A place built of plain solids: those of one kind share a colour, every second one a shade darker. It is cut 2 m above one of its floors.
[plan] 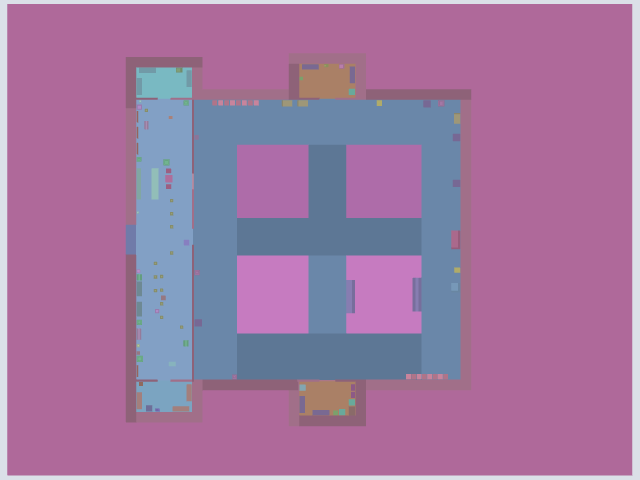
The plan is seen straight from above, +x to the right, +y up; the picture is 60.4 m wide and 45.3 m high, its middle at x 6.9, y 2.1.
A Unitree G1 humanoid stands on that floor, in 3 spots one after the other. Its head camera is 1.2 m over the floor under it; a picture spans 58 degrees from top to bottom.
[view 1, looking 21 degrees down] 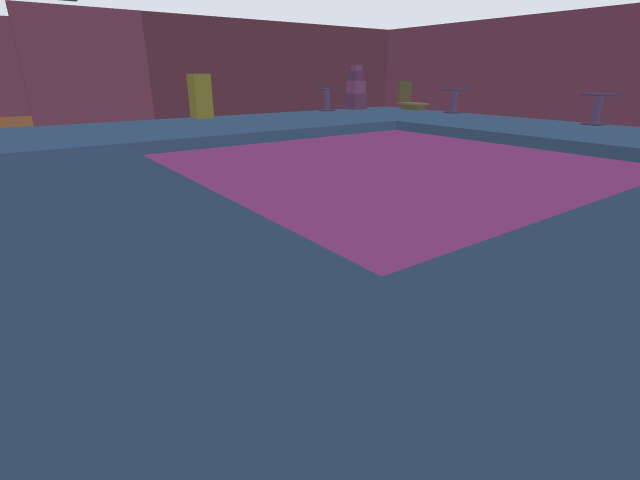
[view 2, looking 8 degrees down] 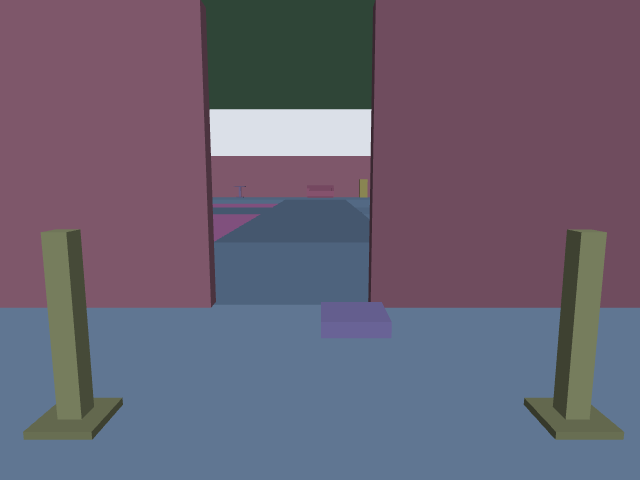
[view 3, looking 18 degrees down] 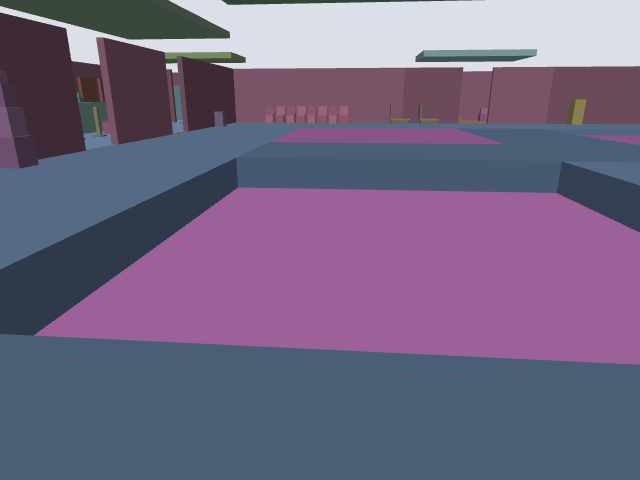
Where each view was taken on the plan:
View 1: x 7.59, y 2.40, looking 54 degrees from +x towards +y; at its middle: step_tier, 4.02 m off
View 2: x -9.13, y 2.13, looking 0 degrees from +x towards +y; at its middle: floor_gang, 8.62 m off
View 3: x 1.70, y -8.62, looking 95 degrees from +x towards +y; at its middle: step_tier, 5.99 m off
